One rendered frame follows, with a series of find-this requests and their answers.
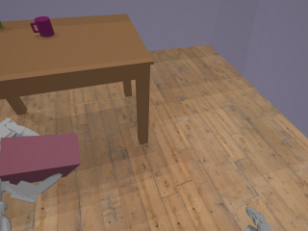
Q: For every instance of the robot right hand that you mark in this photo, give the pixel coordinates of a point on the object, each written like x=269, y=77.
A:
x=259, y=220

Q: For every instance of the robot left hand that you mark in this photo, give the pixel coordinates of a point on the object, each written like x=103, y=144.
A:
x=24, y=191

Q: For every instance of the table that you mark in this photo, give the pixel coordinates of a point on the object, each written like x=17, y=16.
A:
x=84, y=51

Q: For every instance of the sponge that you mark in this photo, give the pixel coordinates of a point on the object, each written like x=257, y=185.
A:
x=35, y=158

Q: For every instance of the left robot forearm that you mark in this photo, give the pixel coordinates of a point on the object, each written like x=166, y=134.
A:
x=5, y=223

